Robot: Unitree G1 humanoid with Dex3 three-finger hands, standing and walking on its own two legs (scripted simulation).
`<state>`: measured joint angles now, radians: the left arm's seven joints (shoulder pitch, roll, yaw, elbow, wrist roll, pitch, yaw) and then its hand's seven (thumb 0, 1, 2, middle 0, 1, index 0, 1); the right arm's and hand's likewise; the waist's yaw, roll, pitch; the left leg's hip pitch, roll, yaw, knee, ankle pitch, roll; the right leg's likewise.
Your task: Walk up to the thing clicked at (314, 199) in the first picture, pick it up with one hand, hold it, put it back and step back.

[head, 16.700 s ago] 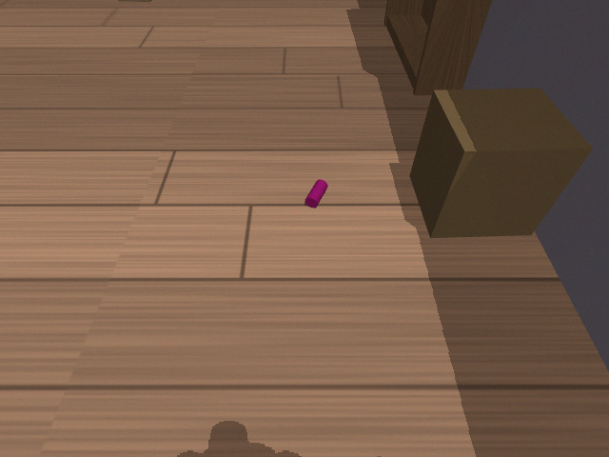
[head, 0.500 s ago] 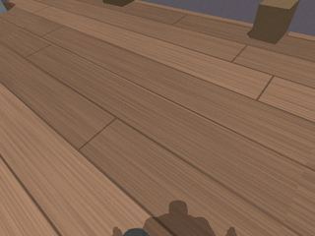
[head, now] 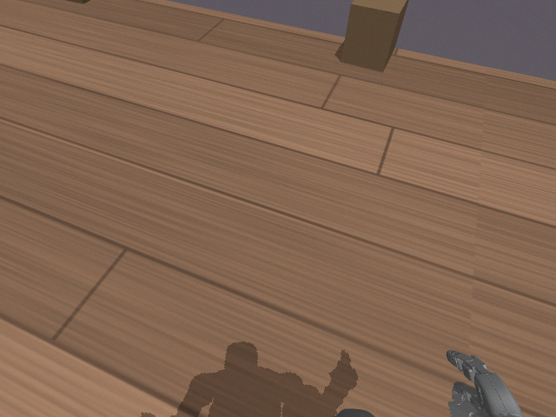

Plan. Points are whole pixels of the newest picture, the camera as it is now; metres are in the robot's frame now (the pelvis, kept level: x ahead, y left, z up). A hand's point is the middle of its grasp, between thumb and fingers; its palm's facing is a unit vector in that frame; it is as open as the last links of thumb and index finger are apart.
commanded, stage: walk up
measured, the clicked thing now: out of the picture -0.69 -1.11 -0.74
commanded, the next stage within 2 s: none
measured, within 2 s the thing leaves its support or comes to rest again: neither
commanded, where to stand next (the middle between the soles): +0.24 +0.02 m, yaw -61 degrees
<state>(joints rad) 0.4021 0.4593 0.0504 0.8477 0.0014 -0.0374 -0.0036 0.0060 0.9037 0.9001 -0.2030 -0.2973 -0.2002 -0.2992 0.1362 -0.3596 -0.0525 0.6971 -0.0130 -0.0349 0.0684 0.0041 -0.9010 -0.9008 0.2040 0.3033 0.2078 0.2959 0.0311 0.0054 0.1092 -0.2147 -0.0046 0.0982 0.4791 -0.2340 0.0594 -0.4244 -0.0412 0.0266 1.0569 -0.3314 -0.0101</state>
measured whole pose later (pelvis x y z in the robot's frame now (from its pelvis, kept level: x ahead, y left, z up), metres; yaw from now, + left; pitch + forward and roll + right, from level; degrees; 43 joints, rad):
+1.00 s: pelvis +0.16 +0.12 -0.04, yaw -43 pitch +0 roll +1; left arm 0.26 0.48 0.11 0.74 0.03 0.08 -0.10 0.00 0.91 0.90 -0.20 -0.30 -0.20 -0.30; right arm 0.33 -0.53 -0.10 0.77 -0.03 -0.05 -0.04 0.01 -0.89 -0.90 0.21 0.30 0.21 0.30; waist -0.01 -0.05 0.13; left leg -0.44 0.28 0.16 0.81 -0.32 -0.04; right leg -0.40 -0.07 0.05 0.87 -0.51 0.00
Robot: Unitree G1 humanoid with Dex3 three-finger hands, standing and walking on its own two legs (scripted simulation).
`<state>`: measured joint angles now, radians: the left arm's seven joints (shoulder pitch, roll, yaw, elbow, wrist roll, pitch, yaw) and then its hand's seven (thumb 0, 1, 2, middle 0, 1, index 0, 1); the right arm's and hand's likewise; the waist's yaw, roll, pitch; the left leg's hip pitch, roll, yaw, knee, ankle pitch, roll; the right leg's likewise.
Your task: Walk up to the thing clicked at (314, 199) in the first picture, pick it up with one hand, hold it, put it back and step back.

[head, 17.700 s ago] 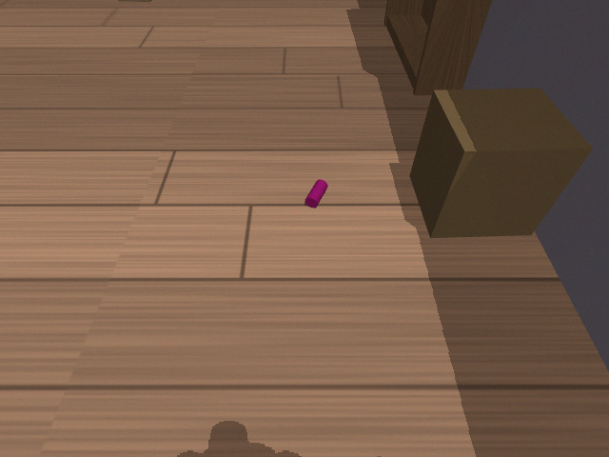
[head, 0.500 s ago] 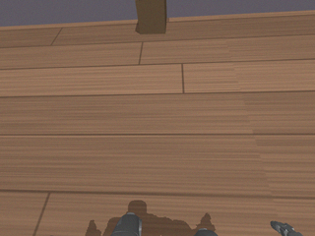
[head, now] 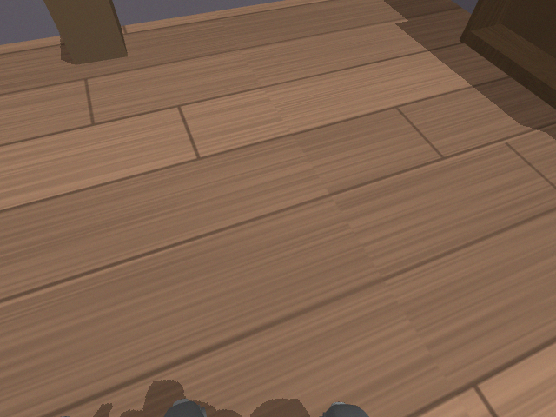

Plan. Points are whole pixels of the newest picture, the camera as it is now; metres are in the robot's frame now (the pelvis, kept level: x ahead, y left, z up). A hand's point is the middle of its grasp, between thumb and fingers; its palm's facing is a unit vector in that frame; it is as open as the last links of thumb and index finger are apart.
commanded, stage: walk up
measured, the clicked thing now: out of the picture +0.21 -1.48 -0.70
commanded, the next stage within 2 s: none
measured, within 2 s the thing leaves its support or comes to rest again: neither
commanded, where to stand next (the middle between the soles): +0.13 -0.02 m, yaw -18 degrees
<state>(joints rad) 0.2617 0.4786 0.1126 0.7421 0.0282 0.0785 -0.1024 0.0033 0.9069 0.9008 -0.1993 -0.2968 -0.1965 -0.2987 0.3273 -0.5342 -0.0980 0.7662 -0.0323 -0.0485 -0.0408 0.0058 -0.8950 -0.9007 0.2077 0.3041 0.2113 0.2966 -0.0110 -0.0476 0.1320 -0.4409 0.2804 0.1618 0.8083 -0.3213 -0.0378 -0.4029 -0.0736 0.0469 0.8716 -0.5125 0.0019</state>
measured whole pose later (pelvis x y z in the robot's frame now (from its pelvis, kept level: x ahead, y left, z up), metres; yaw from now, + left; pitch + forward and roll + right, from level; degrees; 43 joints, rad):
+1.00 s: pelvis +0.06 +0.01 +0.02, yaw -42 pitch +0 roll +1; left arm 0.35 0.41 0.06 0.68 0.04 -0.02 0.04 0.00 0.90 0.90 -0.21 -0.30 -0.20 -0.30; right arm 0.02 -0.46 -0.08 0.80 0.00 0.07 0.03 0.01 -0.90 -0.90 0.20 0.30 0.20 0.30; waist 0.05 0.08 0.16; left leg -0.49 -0.04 -0.11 0.89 -0.41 -0.01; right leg -0.40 0.15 0.41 0.65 -0.23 0.06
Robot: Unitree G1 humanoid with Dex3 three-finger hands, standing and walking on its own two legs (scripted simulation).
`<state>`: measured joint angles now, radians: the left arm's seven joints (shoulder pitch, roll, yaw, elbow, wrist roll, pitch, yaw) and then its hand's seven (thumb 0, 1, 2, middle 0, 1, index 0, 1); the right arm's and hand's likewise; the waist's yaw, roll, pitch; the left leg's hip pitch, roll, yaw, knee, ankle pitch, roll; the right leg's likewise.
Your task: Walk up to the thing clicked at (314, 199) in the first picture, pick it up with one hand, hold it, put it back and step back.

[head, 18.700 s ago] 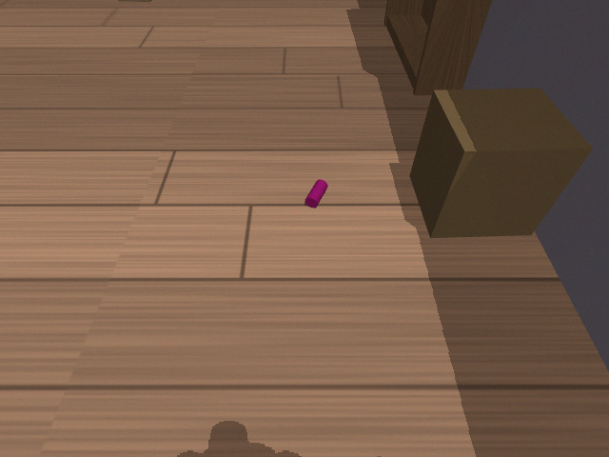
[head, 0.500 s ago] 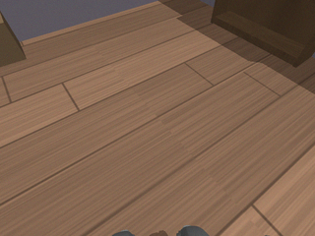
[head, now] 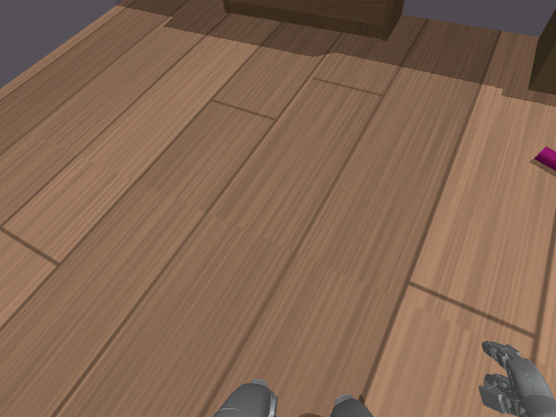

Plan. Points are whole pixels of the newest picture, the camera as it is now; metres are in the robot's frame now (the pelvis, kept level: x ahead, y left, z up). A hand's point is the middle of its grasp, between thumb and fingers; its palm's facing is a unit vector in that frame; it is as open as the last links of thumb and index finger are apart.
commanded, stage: walk up
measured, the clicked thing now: out of the picture +1.11 -1.01 -0.72
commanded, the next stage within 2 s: none
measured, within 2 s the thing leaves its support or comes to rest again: neither
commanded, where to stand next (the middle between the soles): +0.08 -0.01 m, yaw -55 degrees
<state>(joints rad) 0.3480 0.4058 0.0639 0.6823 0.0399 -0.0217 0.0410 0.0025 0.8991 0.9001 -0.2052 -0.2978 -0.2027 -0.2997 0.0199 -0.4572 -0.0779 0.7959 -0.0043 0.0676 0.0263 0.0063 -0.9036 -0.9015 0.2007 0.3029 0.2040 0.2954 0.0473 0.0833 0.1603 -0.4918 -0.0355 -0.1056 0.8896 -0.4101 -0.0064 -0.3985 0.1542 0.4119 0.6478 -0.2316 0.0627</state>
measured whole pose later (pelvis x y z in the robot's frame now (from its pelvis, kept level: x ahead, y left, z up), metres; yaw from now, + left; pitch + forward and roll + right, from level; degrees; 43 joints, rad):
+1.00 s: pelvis +0.00 +0.02 -0.01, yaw -40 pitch -2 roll +0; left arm 0.35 0.40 0.03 0.82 0.01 -0.04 0.02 0.00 0.90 0.90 -0.20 -0.30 -0.20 -0.30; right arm 0.23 -0.40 -0.06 0.86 -0.03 0.01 0.04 0.01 -0.90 -0.90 0.20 0.30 0.20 0.30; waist 0.00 0.03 0.13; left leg -0.40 0.05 0.02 0.68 -0.25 0.01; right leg -0.24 0.05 0.13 0.73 -0.45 0.00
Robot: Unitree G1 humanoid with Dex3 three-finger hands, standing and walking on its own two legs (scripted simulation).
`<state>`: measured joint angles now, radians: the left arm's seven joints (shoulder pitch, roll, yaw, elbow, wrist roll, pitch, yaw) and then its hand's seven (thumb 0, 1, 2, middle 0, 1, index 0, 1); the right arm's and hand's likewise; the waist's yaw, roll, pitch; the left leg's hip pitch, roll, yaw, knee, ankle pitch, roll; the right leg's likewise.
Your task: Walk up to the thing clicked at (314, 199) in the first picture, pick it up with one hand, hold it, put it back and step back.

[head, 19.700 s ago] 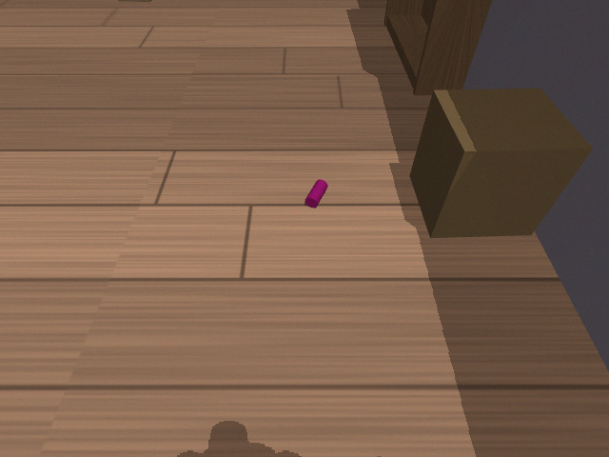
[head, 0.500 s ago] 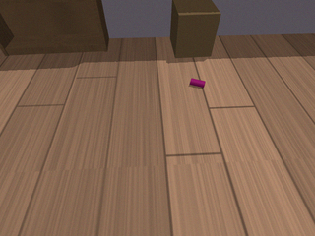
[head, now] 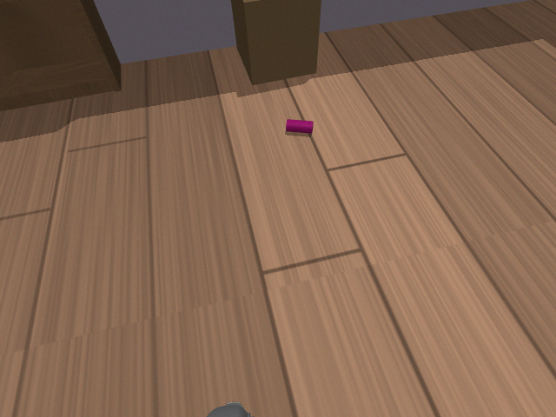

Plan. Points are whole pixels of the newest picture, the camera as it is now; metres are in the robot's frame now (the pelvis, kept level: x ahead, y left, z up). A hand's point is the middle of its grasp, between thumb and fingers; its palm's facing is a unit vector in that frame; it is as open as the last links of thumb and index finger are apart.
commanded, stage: walk up
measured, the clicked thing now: (299, 126) +1.52 -0.07 -0.72
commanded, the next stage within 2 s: stand in 1.14 s
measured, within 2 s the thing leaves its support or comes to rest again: neither
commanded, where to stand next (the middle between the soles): +0.08 +0.03 m, yaw -14 degrees
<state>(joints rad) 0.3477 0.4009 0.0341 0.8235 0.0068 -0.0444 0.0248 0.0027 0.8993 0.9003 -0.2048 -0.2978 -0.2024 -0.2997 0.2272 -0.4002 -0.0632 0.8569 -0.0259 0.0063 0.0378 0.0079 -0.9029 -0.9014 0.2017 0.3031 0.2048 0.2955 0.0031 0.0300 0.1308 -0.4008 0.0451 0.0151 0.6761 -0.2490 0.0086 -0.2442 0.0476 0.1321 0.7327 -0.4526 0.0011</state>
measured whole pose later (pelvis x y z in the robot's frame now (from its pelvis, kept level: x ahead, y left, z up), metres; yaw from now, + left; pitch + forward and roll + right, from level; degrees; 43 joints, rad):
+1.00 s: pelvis +0.00 +0.03 +0.01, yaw -16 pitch -2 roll +1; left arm 0.13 0.36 0.01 1.05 0.02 -0.01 -0.02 0.00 0.90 0.90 -0.20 -0.30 -0.20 -0.30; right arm 0.12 -0.39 -0.02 1.04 -0.01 0.00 0.03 0.01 -0.90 -0.90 0.20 0.30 0.21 0.30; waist -0.01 0.01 0.07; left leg -0.22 0.08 0.09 0.60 -0.34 -0.02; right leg -0.33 0.03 0.11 0.60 -0.22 0.02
